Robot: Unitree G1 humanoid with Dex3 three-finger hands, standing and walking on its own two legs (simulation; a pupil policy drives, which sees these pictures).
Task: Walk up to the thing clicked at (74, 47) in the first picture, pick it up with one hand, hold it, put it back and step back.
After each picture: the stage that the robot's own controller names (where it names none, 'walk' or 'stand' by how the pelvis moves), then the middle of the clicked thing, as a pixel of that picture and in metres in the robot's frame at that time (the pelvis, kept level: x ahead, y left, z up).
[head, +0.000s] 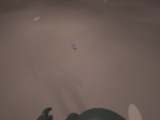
stand; (73, 46) +1.53 +0.39 -0.72
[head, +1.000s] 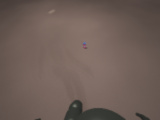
walk; (84, 45) +1.43 +0.23 -0.71
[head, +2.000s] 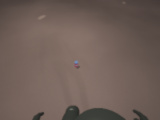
walk; (76, 64) +0.93 +0.22 -0.70
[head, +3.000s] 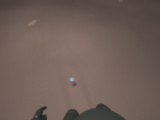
walk; (72, 81) +0.58 +0.22 -0.71
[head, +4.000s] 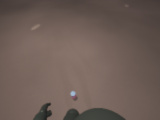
stand; (73, 94) +0.39 +0.19 -0.70
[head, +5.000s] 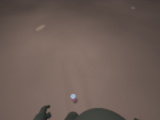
stand; (73, 97) +0.36 +0.20 -0.71
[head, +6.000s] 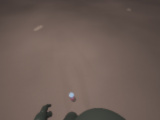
stand; (71, 96) +0.39 +0.21 -0.72
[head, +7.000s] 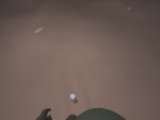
stand; (73, 97) +0.38 +0.21 -0.73
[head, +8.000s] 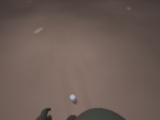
stand; (72, 98) +0.37 +0.22 -0.73
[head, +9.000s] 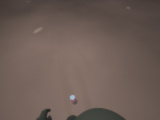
stand; (72, 98) +0.36 +0.22 -0.73
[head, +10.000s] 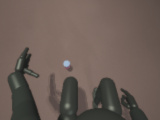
go down; (67, 64) +0.45 +0.19 -0.42
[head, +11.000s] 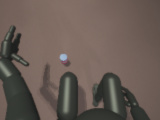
go down; (63, 59) +0.47 +0.20 -0.33
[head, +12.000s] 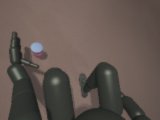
close in; (37, 50) +0.47 +0.24 -0.24
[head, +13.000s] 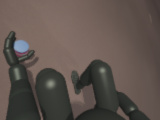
close; (21, 49) +0.46 +0.26 -0.24
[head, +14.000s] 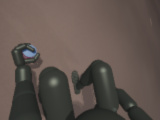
lift; (29, 52) +0.43 +0.23 -0.24
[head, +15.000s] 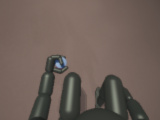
lift; (60, 64) +0.35 +0.22 -0.07
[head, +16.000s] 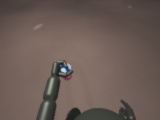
hold; (66, 72) +0.33 +0.17 +0.04
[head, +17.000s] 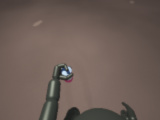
hold; (67, 74) +0.33 +0.17 +0.00
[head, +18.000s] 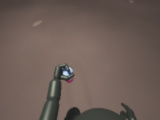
hold; (68, 75) +0.33 +0.17 -0.01
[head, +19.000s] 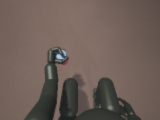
crouch; (62, 57) +0.43 +0.18 -0.09
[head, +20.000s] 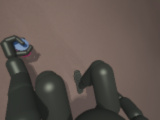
lower; (23, 48) +0.46 +0.25 -0.24
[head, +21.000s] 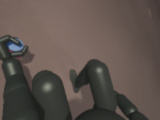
lower; (16, 48) +0.46 +0.26 -0.24
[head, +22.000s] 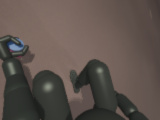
lower; (17, 48) +0.46 +0.26 -0.24
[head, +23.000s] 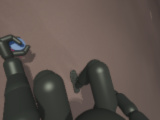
lower; (18, 48) +0.46 +0.26 -0.24
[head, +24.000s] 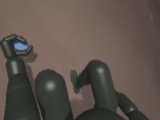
loosen; (21, 47) +0.46 +0.25 -0.24
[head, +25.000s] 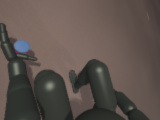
withdraw; (21, 49) +0.45 +0.24 -0.25
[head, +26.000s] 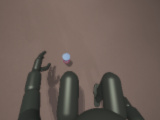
walk; (66, 58) +0.47 +0.18 -0.31
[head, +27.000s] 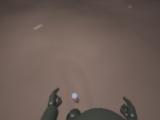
stand; (74, 97) +0.38 +0.16 -0.65
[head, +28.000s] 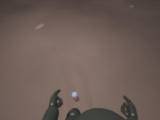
stand; (74, 95) +0.39 +0.17 -0.67
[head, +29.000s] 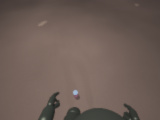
stand; (75, 93) +0.39 +0.17 -0.68
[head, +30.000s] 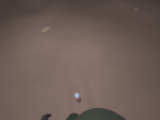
walk; (77, 96) +0.40 +0.17 -0.72
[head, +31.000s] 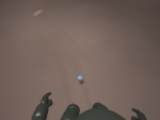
walk; (79, 78) +0.54 +0.10 -0.70
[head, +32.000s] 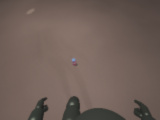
walk; (73, 61) +0.84 +0.28 -0.68
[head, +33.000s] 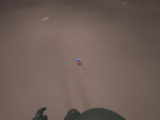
stand; (78, 61) +1.04 +0.22 -0.70
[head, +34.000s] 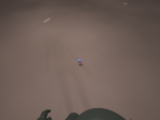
stand; (79, 61) +1.04 +0.20 -0.73
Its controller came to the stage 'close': yes
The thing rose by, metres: 0.71
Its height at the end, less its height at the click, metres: +0.00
